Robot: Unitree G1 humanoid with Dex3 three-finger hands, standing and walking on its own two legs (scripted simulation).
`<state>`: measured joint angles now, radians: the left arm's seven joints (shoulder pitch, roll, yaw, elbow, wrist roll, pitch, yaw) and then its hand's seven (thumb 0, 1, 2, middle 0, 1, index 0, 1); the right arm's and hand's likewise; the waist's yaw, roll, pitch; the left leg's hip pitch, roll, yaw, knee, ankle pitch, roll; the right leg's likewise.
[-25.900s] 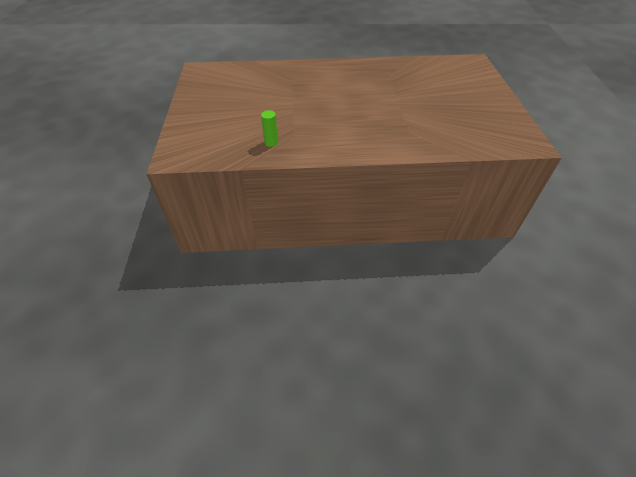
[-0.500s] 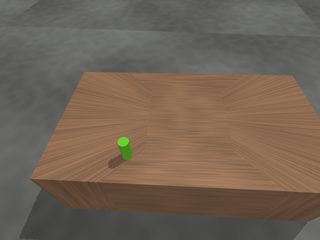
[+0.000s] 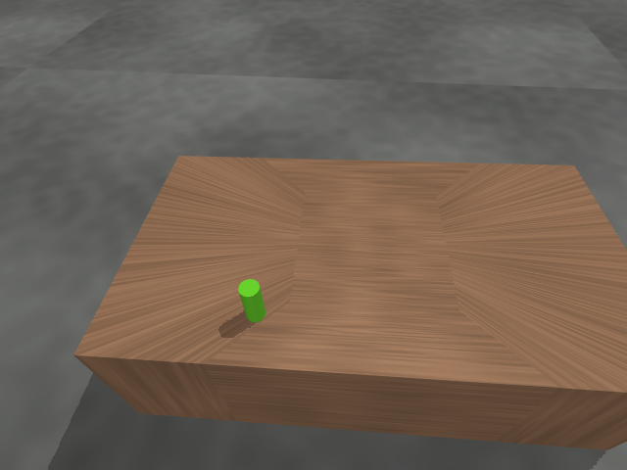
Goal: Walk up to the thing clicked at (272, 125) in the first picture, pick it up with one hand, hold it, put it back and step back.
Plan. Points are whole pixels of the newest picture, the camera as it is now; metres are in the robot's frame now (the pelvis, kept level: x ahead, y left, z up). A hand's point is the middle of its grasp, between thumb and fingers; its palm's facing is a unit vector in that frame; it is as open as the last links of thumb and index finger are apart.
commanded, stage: stand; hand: left
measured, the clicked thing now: (252, 301) +0.53 +0.19 -0.30
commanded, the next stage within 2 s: step back in 1.56 s
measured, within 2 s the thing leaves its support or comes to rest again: neither
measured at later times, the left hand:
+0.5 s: hand out of the picture +0.07 +0.26 -0.15, palm faces -0.01 -0.94 -0.35, open 7.3 cm
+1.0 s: hand out of the picture +0.10 +0.25 -0.15, palm faces -0.01 -0.94 -0.35, open 7.3 cm
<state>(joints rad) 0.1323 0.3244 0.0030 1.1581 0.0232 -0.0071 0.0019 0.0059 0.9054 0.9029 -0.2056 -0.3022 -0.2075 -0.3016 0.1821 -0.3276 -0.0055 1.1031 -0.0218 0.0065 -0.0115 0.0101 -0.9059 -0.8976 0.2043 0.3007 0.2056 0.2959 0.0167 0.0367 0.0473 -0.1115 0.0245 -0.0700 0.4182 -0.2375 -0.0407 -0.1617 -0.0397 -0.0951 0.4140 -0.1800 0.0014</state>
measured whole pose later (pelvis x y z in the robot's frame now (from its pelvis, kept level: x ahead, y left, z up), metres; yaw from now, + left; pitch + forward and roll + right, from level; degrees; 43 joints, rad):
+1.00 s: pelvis +0.02 +0.00 +0.01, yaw -1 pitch -3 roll +0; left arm 0.09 0.33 0.01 1.18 0.01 -0.01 0.00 0.01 0.91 0.90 -0.21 -0.30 -0.21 -0.30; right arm 0.13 -0.35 0.00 1.13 -0.01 0.00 -0.01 0.01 -0.91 -0.90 0.20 0.30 0.21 0.30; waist 0.01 0.03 0.05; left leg -0.05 0.03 -0.05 0.32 -0.22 -0.04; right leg -0.13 -0.04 -0.07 0.34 -0.17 0.01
